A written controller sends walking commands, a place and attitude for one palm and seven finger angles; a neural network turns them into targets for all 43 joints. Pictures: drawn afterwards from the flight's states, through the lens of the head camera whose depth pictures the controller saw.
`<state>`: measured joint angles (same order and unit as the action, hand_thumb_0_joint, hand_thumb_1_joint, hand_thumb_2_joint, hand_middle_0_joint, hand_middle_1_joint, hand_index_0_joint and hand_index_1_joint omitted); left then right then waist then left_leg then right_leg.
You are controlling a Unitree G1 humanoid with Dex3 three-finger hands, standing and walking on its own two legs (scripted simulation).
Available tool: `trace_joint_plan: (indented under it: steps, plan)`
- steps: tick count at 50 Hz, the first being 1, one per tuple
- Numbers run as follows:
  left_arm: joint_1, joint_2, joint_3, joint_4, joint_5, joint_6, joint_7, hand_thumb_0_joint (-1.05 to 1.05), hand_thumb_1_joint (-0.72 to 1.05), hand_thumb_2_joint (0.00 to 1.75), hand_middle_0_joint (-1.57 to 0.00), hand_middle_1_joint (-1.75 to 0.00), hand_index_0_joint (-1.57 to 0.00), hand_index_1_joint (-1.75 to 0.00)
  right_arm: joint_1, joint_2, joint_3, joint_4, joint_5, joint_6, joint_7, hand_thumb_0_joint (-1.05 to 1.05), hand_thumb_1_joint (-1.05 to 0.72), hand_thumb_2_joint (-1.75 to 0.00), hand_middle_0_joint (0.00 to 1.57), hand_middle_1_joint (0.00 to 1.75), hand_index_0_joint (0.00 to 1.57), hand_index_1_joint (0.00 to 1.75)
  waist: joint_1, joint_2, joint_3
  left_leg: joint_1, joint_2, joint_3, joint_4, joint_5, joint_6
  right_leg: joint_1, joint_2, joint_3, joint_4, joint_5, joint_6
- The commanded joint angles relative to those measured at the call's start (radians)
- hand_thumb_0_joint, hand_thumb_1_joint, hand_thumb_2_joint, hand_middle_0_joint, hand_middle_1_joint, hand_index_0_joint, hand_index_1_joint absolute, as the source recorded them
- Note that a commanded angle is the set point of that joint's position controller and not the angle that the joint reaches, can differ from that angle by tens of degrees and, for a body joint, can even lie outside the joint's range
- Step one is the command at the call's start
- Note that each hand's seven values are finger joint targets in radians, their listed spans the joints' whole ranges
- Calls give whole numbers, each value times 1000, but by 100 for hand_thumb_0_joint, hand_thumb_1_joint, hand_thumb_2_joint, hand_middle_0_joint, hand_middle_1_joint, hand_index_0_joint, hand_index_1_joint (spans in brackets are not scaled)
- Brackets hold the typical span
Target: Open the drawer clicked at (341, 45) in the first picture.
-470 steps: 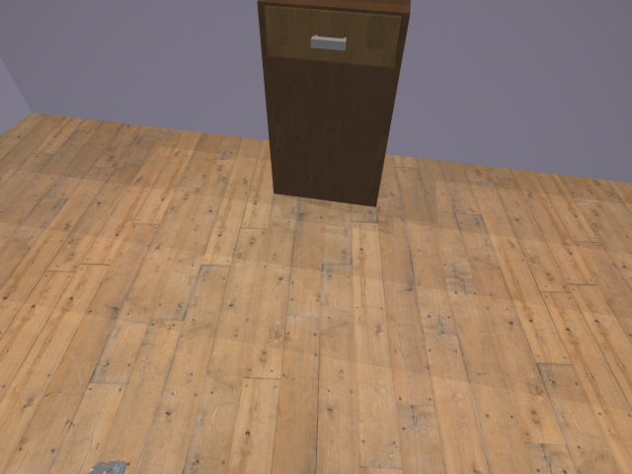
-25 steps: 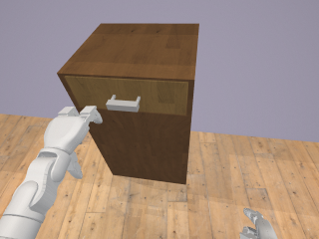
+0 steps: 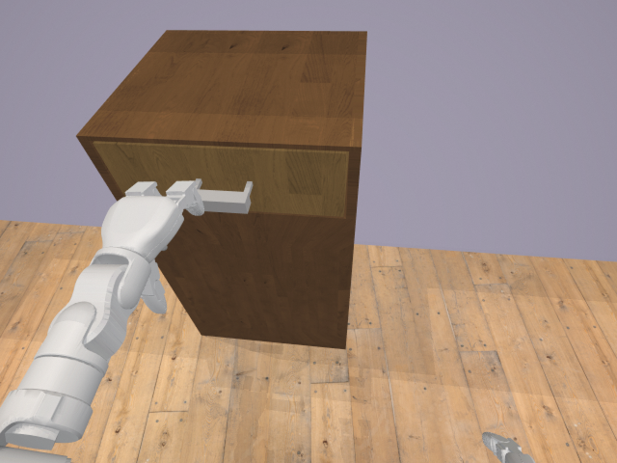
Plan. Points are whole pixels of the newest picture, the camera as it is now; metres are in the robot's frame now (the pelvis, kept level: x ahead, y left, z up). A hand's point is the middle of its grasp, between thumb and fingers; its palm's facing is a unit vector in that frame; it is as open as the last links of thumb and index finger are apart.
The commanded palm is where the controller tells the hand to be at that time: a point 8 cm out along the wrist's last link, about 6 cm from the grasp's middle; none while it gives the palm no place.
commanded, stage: move the hooked fingers above the handle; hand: left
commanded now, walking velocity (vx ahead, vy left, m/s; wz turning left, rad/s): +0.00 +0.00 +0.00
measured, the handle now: (220, 192) +0.56 +0.22 -0.01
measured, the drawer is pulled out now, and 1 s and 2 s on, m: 0.00 0.00 0.00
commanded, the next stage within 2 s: lower the fingers behind the handle in 1.64 s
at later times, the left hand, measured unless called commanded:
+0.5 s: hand (189, 217) +0.43 +0.22 +0.07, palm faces -0.05 -0.04 -1.00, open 13.8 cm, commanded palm +0.42 +0.23 +0.13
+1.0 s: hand (209, 189) +0.51 +0.21 +0.05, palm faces -0.05 -0.02 -1.00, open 13.8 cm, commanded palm +0.49 +0.22 +0.11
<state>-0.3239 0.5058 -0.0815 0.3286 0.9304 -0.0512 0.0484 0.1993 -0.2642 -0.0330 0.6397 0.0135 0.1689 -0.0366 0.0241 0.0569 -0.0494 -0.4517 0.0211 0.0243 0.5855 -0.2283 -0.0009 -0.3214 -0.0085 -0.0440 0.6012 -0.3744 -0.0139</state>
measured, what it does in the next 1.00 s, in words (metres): stands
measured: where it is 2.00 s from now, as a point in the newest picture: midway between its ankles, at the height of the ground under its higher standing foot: outside the picture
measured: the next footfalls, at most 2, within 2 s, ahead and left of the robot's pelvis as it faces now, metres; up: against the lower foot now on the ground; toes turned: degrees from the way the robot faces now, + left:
none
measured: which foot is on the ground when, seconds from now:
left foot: down 0.00-1.00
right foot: down 0.00-1.00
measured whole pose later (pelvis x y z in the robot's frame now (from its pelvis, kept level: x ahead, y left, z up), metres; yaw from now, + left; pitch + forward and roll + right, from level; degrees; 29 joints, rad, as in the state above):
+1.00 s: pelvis +0.01 +0.01 -0.02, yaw -2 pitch +16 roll -1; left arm -0.88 0.55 -0.04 1.02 1.07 -0.07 0.17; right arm 0.37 -0.26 -0.06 0.69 0.01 0.17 -0.03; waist -0.13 0.04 -0.12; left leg -0.74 0.05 0.04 0.76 -0.30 0.01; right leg -0.61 0.02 -0.02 0.74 -0.42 -0.01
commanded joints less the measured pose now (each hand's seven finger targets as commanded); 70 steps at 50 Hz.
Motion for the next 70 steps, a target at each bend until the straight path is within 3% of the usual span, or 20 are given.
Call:
trace_joint_plan:
  steps: [1, 3, 5, 8, 10, 15, 18, 26, 32, 35, 38, 40, 45, 47, 51, 53, 55, 62, 65, 70]
  plan:
    - [-389, 222, 135, -158, 2, -15, 53, 0, -50, 30, -30, -120, -30, -120, -44, -115, -49, -128, 1, -37, -5, 0, -90, -90, 20, 30, 20, 30, -3, -56, -304, 233, -61, -3, -11, 251, 52, -24, 44, 18, -70, 351, -14]
    - [-427, 206, 118, -149, 6, -15, 68, 0, -50, 30, -30, -120, -30, -120, -33, -112, -52, -124, 3, -36, -5, 0, -90, -90, 20, 30, 20, 30, -8, -19, -314, 244, -59, -3, -3, 256, 52, -44, 46, 17, -63, 346, -17]
    - [-450, 256, 163, -109, 18, -11, 82, 0, -50, 30, -30, -120, -30, -120, -16, -120, -56, -112, 0, -33, -8, 0, -90, -90, 20, 30, 20, 30, -5, -36, -340, 236, -58, 0, 3, 263, 51, -33, 49, 19, -57, 346, -18]
    - [-493, 207, 115, -55, 26, 1, 94, 0, -50, 30, -30, -120, -30, -120, -1, -114, -60, -108, 5, -32, -6, 0, -90, -90, 20, 30, 20, 30, -20, -13, -333, 238, -55, 1, 13, 265, 51, -69, 51, 15, -48, 344, -20]
    - [-506, 250, 148, -14, 31, 5, 94, 0, -50, 30, -30, -120, -30, -120, 10, -123, -61, -103, 4, -27, -7, 0, -90, -90, 20, 30, 20, 30, -19, -33, -339, 224, -53, 2, 17, 270, 52, -57, 53, 19, -48, 353, -20]
    - [-581, 210, 94, 70, 39, 4, 73, 0, -50, 30, -30, -120, -30, -120, 40, -125, -62, -98, 6, -17, -9, 0, -90, -90, 20, 30, 20, 30, -42, -57, -333, 203, -52, 4, 26, 256, 54, -79, 53, 18, -44, 351, -19]
    - [-647, 185, 65, 97, 45, -18, 69, 0, -50, 30, -30, -120, -30, -120, 57, -121, -66, -94, 6, -13, -10, 0, -90, -90, 20, 30, 20, 30, -56, -25, -336, 220, -51, 4, 39, 256, 55, -119, 53, 20, -40, 342, -20]
    - [-733, 274, 143, 248, 68, -54, 113, 0, -50, 30, -30, -120, -30, -120, 117, -126, -72, -72, 1, -7, -11, 0, -90, -90, 20, 30, 20, 30, -56, -41, -382, 146, -53, 10, 71, 259, 56, -115, 54, 27, -9, 367, -17]
    - [-845, 224, 75, 322, 83, -35, 123, 0, -50, 30, -30, -120, -30, -120, 162, -133, -81, -55, 0, -5, -5, 0, -90, -90, 20, 30, 20, 30, -105, -8, -382, 152, -45, 9, 92, 242, 56, -188, 59, 27, -7, 338, -15]
    - [-902, 256, 89, 342, 84, -46, 118, 0, -50, 30, -30, -120, -30, -120, 191, -139, -82, -45, -3, -5, -11, 0, -90, -90, 20, 30, 20, 30, -121, -25, -420, 144, -46, 4, 105, 254, 59, -181, 60, 32, -2, 350, -14]
    - [-935, 258, 92, 360, 91, -60, 125, 0, -50, 30, -30, -120, -30, -120, 215, -140, -86, -33, -5, -8, -9, 0, -90, -90, 20, 30, 20, 30, -122, 22, -436, 160, -41, -3, 116, 268, 55, -223, 65, 28, 13, 337, -17]
    - [-969, 244, 85, 378, 92, -62, 134, 0, -50, 30, -30, -120, -30, -120, 229, -138, -87, -25, -9, -10, -8, 0, -90, -90, 20, 30, 20, 30, -139, 6, -435, 152, -39, -4, 127, 274, 57, -240, 68, 25, 17, 331, -16]
    - [-1004, 319, 133, 493, 118, -24, 165, 0, -50, 30, -30, -120, -30, -120, 265, -151, -81, -10, -9, -14, -8, 0, -90, -90, 20, 30, 20, 30, -144, -3, -429, 83, -36, -1, 139, 262, 55, -253, 73, 19, 34, 324, -16]
    - [-1033, 313, 114, 520, 131, -7, 172, 0, -50, 30, -30, -120, -30, -120, 279, -152, -80, -11, -9, -17, -9, 0, -90, -90, 20, 30, 20, 30, -154, 8, -453, 77, -34, 2, 146, 254, 56, -263, 73, 23, 39, 326, -12]
    - [-998, 346, 150, 495, 131, -14, 154, 0, -50, 30, -30, -120, -30, -120, 300, -154, -86, -17, -16, -15, -8, 0, -90, -90, 20, 30, 20, 30, -129, 44, -557, 126, -29, 6, 157, 342, 53, -215, 76, 25, 51, 397, -14]
    - [-962, 304, 121, 511, 124, -16, 141, 0, -50, 30, -30, -120, -30, -120, 300, -152, -87, -16, -15, -12, -8, 0, -90, -90, 20, 30, 20, 30, -135, 20, -515, 115, -27, 10, 152, 332, 55, -220, 78, 23, 38, 395, -12]
    - [-937, 368, 175, 511, 122, -26, 138, 0, -50, 30, -30, -120, -30, -120, 299, -157, -85, -16, -14, -8, -12, 0, -90, -90, 20, 30, 20, 30, -123, -20, -500, 80, -29, 14, 145, 327, 60, -181, 77, 28, 34, 412, -11]
    - [-954, 302, 127, 434, 114, -64, 141, 0, -50, 30, -30, -120, -30, -120, 294, -151, -94, -12, -12, -11, -10, 0, -90, -90, 20, 30, 20, 30, -136, 48, -465, 145, -23, 4, 134, 304, 55, -257, 83, 18, 20, 329, -16]
    - [-979, 282, 112, 435, 107, -66, 150, 0, -50, 30, -30, -120, -30, -120, 297, -150, -93, -5, -13, -12, -8, 0, -90, -90, 20, 30, 20, 30, -152, 21, -448, 146, -24, -1, 137, 302, 57, -271, 83, 14, 18, 319, -16]
    - [-1042, 260, 91, 428, 116, -47, 166, 0, -50, 30, -30, -120, -30, -120, 294, -151, -93, -1, -14, -18, -4, 0, -90, -90, 20, 30, 20, 30, -163, 58, -459, 180, -21, -14, 145, 303, 52, -324, 85, 7, 29, 285, -19]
